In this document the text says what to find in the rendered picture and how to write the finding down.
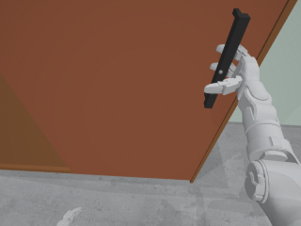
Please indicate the right robot upper arm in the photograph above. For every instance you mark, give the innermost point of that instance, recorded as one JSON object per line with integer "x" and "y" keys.
{"x": 276, "y": 187}

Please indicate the wardrobe door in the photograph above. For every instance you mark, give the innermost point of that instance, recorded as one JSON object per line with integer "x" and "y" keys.
{"x": 117, "y": 86}
{"x": 21, "y": 140}

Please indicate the right robot hand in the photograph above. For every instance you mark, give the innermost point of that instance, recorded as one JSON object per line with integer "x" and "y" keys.
{"x": 246, "y": 70}

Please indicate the handle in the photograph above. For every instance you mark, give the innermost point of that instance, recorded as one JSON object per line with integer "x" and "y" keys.
{"x": 235, "y": 36}

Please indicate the right robot forearm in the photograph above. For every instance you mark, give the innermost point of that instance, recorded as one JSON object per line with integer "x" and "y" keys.
{"x": 265, "y": 140}

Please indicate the left robot hand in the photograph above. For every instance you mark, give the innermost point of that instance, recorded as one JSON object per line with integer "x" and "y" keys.
{"x": 70, "y": 217}

